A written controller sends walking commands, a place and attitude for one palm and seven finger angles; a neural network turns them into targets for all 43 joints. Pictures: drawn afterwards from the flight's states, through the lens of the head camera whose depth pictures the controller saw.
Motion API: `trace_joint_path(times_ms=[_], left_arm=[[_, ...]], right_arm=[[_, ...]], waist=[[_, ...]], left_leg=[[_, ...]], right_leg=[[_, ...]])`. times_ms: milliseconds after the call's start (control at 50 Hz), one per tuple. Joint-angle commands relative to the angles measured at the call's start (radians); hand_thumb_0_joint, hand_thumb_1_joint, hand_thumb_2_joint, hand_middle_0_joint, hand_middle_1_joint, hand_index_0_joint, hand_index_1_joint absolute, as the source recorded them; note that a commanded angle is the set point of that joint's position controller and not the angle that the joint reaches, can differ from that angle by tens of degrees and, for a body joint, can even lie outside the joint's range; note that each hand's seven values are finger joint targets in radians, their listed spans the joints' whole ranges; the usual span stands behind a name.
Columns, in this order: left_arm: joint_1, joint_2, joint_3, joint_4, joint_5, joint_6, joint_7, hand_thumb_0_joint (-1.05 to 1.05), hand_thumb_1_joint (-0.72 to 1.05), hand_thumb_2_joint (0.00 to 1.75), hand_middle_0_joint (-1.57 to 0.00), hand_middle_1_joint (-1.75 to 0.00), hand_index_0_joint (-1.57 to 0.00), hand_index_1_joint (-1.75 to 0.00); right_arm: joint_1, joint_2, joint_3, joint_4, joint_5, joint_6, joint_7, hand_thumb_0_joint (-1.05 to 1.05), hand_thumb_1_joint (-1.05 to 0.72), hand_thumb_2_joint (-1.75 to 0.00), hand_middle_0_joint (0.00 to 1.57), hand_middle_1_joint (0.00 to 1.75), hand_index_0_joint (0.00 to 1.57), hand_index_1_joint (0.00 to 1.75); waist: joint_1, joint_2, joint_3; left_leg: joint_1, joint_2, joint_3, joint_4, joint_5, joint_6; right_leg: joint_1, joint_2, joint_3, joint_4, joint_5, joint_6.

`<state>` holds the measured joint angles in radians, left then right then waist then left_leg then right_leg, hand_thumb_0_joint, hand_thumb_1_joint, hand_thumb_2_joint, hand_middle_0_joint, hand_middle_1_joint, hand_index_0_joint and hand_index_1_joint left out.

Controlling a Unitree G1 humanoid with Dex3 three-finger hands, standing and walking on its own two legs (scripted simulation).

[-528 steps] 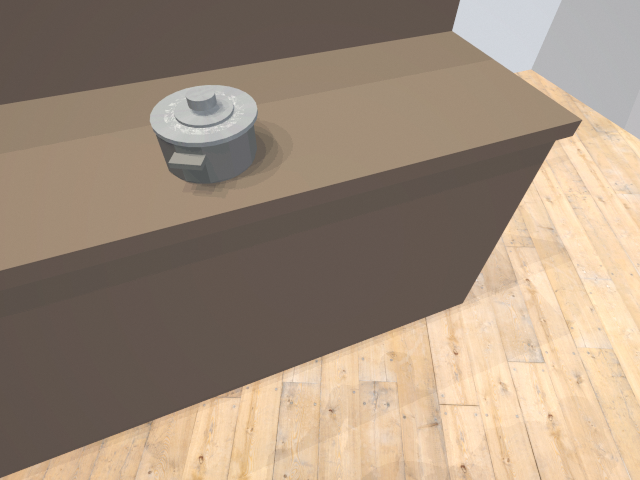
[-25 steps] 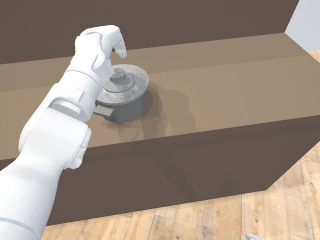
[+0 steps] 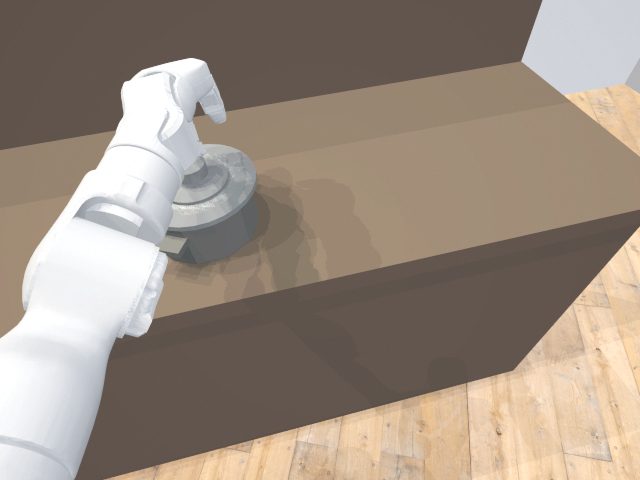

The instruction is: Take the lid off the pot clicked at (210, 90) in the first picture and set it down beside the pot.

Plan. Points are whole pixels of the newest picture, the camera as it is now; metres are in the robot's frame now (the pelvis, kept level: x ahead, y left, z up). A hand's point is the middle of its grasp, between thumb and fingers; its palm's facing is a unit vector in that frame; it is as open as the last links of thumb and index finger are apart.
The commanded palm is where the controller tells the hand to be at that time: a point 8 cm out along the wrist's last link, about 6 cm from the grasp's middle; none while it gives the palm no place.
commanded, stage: move the open hand above the knob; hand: left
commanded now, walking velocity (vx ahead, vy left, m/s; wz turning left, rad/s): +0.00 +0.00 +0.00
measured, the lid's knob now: (189, 168) +0.51 +0.15 +0.13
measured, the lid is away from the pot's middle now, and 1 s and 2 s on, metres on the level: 0.01 0.01 0.01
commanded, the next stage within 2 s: lower the open fingers around the knob in 0.60 s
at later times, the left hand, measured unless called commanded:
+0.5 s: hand (180, 136) +0.49 +0.14 +0.20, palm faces -0.29 -0.11 -0.95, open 10.0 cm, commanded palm +0.49 +0.14 +0.27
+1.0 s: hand (196, 145) +0.49 +0.12 +0.18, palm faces -0.40 -0.17 -0.90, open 10.1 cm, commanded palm +0.49 +0.14 +0.24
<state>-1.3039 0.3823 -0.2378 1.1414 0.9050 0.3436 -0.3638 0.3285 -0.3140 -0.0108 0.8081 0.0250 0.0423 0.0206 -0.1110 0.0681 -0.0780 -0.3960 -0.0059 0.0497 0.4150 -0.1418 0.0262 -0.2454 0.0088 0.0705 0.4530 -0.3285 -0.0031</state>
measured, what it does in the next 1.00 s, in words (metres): stands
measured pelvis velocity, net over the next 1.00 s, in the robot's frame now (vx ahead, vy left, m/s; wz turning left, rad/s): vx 0.00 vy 0.01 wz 0.02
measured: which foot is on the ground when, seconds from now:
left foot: down 0.00-1.00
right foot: down 0.00-1.00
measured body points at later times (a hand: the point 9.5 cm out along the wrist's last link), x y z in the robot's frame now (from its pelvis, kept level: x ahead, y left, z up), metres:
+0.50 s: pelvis +0.00 +0.00 +0.00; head +0.04 -0.02 +0.45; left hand +0.50 +0.14 +0.25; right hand +0.11 -0.25 -0.14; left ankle +0.04 +0.11 -0.74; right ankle -0.07 -0.12 -0.74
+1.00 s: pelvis +0.00 +0.01 +0.00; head +0.04 -0.02 +0.45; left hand +0.51 +0.13 +0.24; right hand +0.02 -0.27 -0.14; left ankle +0.04 +0.11 -0.74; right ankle -0.07 -0.12 -0.74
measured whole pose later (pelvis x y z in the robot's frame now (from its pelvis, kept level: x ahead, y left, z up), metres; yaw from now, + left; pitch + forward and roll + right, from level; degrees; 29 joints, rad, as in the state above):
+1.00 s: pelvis +0.00 +0.01 +0.00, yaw +1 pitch +8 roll +1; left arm -1.37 0.35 -0.27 1.23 0.88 0.39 -0.46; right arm 0.32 -0.31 -0.01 0.81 0.02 0.05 0.01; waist -0.13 0.06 -0.08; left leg -0.43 -0.02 0.03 0.44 -0.15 0.03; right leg -0.27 0.00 0.05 0.47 -0.34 0.00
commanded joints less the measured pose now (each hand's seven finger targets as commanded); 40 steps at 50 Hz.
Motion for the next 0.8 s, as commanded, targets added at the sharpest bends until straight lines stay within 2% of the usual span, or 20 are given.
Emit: trace_joint_path(times_ms=[0,20,60,120,160,200,220,260,320,360,400,440,500,540,580,640,660,720,740,780], left_arm=[[-0.537,0.270,0.033,-0.190,0.023,0.000,0.016,0.00,-0.35,1.57,-0.85,-0.08,-0.85,-0.08],[-0.539,0.248,0.020,-0.224,0.015,-0.004,0.013,0.00,-0.35,1.57,-0.85,-0.08,-0.85,-0.08],[-0.577,0.256,0.021,-0.295,0.016,-0.021,0.007,0.00,-0.35,1.57,-0.85,-0.08,-0.85,-0.08],[-0.544,0.189,-0.018,-0.287,-0.005,-0.020,-0.010,0.00,-0.35,1.57,-0.85,-0.08,-0.85,-0.08],[-0.567,0.226,0.005,-0.308,0.000,-0.026,-0.013,0.00,-0.35,1.57,-0.85,-0.08,-0.85,-0.08],[-0.565,0.176,-0.030,-0.254,-0.004,-0.015,-0.012,0.00,-0.35,1.57,-0.85,-0.08,-0.85,-0.08],[-0.578,0.187,-0.017,-0.268,-0.009,-0.019,-0.010,0.00,-0.35,1.57,-0.85,-0.08,-0.85,-0.08],[-0.608,0.218,-0.003,-0.264,0.001,-0.019,-0.007,0.00,-0.35,1.57,-0.85,-0.08,-0.85,-0.08],[-0.636,0.147,-0.043,-0.306,-0.003,-0.032,-0.003,0.00,-0.35,1.57,-0.85,-0.08,-0.85,-0.08],[-0.593,0.130,-0.044,-0.221,0.003,-0.019,-0.001,0.00,-0.35,1.57,-0.85,-0.08,-0.85,-0.08],[-0.596,0.157,-0.022,-0.191,0.000,-0.002,0.004,0.00,-0.35,1.57,-0.85,-0.08,-0.85,-0.08],[-0.649,0.194,-0.008,-0.241,0.003,-0.013,0.006,0.00,-0.35,1.57,-0.85,-0.08,-0.85,-0.08],[-0.639,0.199,-0.003,-0.131,0.023,0.006,0.018,0.00,-0.35,1.57,-0.85,-0.08,-0.85,-0.08],[-0.673,0.210,0.000,-0.183,0.017,-0.008,0.020,0.00,-0.35,1.57,-0.85,-0.08,-0.85,-0.08],[-0.690,0.219,0.008,-0.218,0.030,-0.025,0.022,0.00,-0.35,1.57,-0.85,-0.08,-0.85,-0.08],[-0.585,0.179,-0.001,-0.159,0.028,-0.017,0.019,0.00,-0.35,1.57,-0.85,-0.08,-0.85,-0.08],[-0.555,0.202,0.021,-0.118,0.026,-0.004,0.019,0.00,-0.35,1.57,-0.85,-0.08,-0.85,-0.08],[-0.632,0.190,0.003,-0.046,-0.022,0.068,-0.015,0.00,-0.35,1.57,-0.85,-0.08,-0.85,-0.08],[-0.707,0.219,0.009,-0.095,-0.017,0.067,-0.025,0.00,-0.35,1.57,-0.85,-0.08,-0.85,-0.08],[-0.754,0.213,-0.005,-0.116,0.004,0.058,-0.043,0.00,-0.35,1.57,-0.85,-0.08,-0.85,-0.08]], right_arm=[[-0.059,-0.120,-0.034,-0.126,0.012,-0.029,-0.014,0.00,-0.90,-0.90,0.20,0.30,0.20,0.30],[-0.051,-0.123,-0.039,-0.128,0.011,-0.026,-0.012,0.00,-0.90,-0.90,0.20,0.30,0.20,0.30],[-0.070,-0.118,-0.038,-0.138,0.013,-0.028,-0.009,0.00,-0.90,-0.90,0.20,0.30,0.20,0.30],[-0.063,-0.117,-0.042,-0.133,0.014,-0.022,-0.008,0.00,-0.90,-0.90,0.20,0.30,0.20,0.30],[-0.083,-0.117,-0.038,-0.139,0.015,-0.020,-0.005,0.00,-0.90,-0.90,0.20,0.30,0.20,0.30],[-0.084,-0.110,-0.033,-0.127,0.019,-0.015,-0.007,0.00,-0.90,-0.90,0.20,0.30,0.20,0.30],[-0.070,-0.117,-0.037,-0.121,0.015,-0.013,-0.007,0.00,-0.90,-0.90,0.20,0.30,0.20,0.30],[-0.082,-0.116,-0.032,-0.122,0.015,-0.011,-0.008,0.00,-0.90,-0.90,0.20,0.30,0.20,0.30],[-0.078,-0.108,-0.036,-0.124,0.015,-0.015,-0.001,0.00,-0.90,-0.90,0.20,0.30,0.20,0.30],[-0.078,-0.108,-0.035,-0.113,0.013,-0.008,0.000,0.00,-0.90,-0.90,0.20,0.30,0.20,0.30],[-0.077,-0.115,-0.029,-0.107,0.013,0.003,0.000,0.00,-0.90,-0.90,0.20,0.30,0.20,0.30],[-0.077,-0.116,-0.029,-0.113,0.010,0.002,-0.003,0.00,-0.90,-0.90,0.20,0.30,0.20,0.30],[-0.063,-0.116,-0.024,-0.097,0.012,0.008,-0.012,0.00,-0.90,-0.90,0.20,0.30,0.20,0.30],[-0.052,-0.119,-0.027,-0.103,0.007,0.002,-0.011,0.00,-0.90,-0.90,0.20,0.30,0.20,0.30],[-0.037,-0.113,-0.033,-0.110,0.004,-0.010,-0.011,0.00,-0.90,-0.90,0.20,0.30,0.20,0.30],[-0.023,-0.118,-0.040,-0.108,0.004,-0.007,-0.004,0.00,-0.90,-0.90,0.20,0.30,0.20,0.30],[-0.016,-0.124,-0.039,-0.102,0.003,-0.001,-0.005,0.00,-0.90,-0.90,0.20,0.30,0.20,0.30],[-0.012,-0.136,-0.040,-0.081,0.007,0.007,-0.008,0.00,-0.90,-0.90,0.20,0.30,0.20,0.30],[-0.014,-0.139,-0.035,-0.084,0.005,-0.003,-0.008,0.00,-0.90,-0.90,0.20,0.30,0.20,0.30],[-0.007,-0.132,-0.040,-0.083,0.001,-0.027,-0.013,0.00,-0.90,-0.90,0.20,0.30,0.20,0.30]], waist=[[0.025,-0.158,-0.339],[0.023,-0.122,-0.349],[0.022,-0.115,-0.396],[0.011,-0.110,-0.368],[0.014,-0.117,-0.388],[-0.003,-0.135,-0.329],[0.000,-0.111,-0.340],[-0.006,-0.133,-0.357],[-0.005,-0.062,-0.420],[-0.010,-0.092,-0.376],[-0.011,-0.137,-0.348],[-0.007,-0.110,-0.421],[-0.021,-0.158,-0.345],[-0.013,-0.102,-0.413],[-0.005,-0.090,-0.479],[0.004,-0.116,-0.429],[0.005,-0.153,-0.392],[-0.004,-0.146,-0.358],[-0.009,-0.137,-0.394],[-0.013,-0.093,-0.446]], left_leg=[[0.328,-0.069,0.021,0.050,0.260,0.077],[0.352,-0.065,0.020,0.056,0.285,0.074],[0.396,-0.067,0.012,0.067,0.320,0.075],[0.416,-0.065,0.009,0.074,0.342,0.074],[0.422,-0.067,0.005,0.075,0.335,0.072],[0.404,-0.069,0.001,0.069,0.289,0.071],[0.411,-0.066,-0.001,0.067,0.304,0.068],[0.409,-0.067,-0.005,0.066,0.297,0.068],[0.473,-0.062,-0.017,0.084,0.382,0.062],[0.453,-0.061,-0.020,0.083,0.368,0.060],[0.405,-0.062,-0.017,0.064,0.310,0.057],[0.426,-0.063,-0.017,0.067,0.330,0.060],[0.366,-0.060,-0.016,0.053,0.265,0.060],[0.397,-0.060,-0.019,0.058,0.302,0.059],[0.438,-0.057,-0.022,0.074,0.368,0.061],[0.430,-0.051,-0.021,0.081,0.423,0.062],[0.394,-0.055,-0.015,0.072,0.378,0.063],[0.362,-0.070,-0.012,0.045,0.263,0.069],[0.382,-0.074,-0.019,0.046,0.270,0.073],[0.420,-0.072,-0.031,0.068,0.311,0.076]], right_leg=[[-0.033,0.053,-0.056,-0.056,0.499,-0.002],[-0.035,0.050,-0.059,-0.058,0.519,-0.007],[-0.032,0.054,-0.056,-0.047,0.528,-0.006],[-0.060,0.053,-0.068,-0.050,0.537,-0.007],[-0.056,0.053,-0.063,-0.046,0.526,-0.006],[-0.098,0.056,-0.072,-0.053,0.478,-0.006],[-0.091,0.054,-0.075,-0.056,0.489,-0.011],[-0.084,0.053,-0.070,-0.054,0.485,-0.009],[-0.098,0.053,-0.076,-0.038,0.509,-0.016],[-0.124,0.058,-0.080,-0.039,0.481,-0.016],[-0.108,0.056,-0.082,-0.045,0.464,-0.014],[-0.074,0.051,-0.073,-0.042,0.495,-0.014],[-0.100,0.055,-0.077,-0.050,0.440,-0.012],[-0.078,0.053,-0.073,-0.045,0.466,-0.016],[-0.063,0.055,-0.071,-0.033,0.499,-0.017],[-0.080,0.059,-0.077,-0.035,0.508,-0.016],[-0.076,0.062,-0.080,-0.042,0.492,-0.013],[-0.083,0.060,-0.082,-0.058,0.469,-0.013],[-0.076,0.061,-0.075,-0.058,0.476,-0.011],[-0.098,0.061,-0.066,-0.044,0.487,-0.016]])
